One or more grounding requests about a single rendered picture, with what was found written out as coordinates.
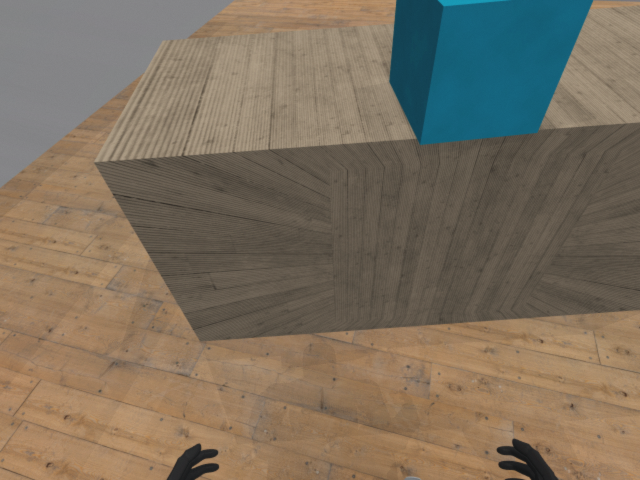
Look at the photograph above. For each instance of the left robot hand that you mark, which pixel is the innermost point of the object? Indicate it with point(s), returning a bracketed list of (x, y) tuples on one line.
[(192, 456)]

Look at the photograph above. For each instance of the carton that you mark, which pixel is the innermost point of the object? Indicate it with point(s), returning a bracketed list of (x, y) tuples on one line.
[(474, 69)]

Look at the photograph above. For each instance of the right robot hand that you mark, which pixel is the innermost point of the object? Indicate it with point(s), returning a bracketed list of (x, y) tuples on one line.
[(536, 468)]

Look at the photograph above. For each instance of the pedestal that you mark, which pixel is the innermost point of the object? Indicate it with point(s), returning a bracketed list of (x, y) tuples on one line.
[(279, 188)]

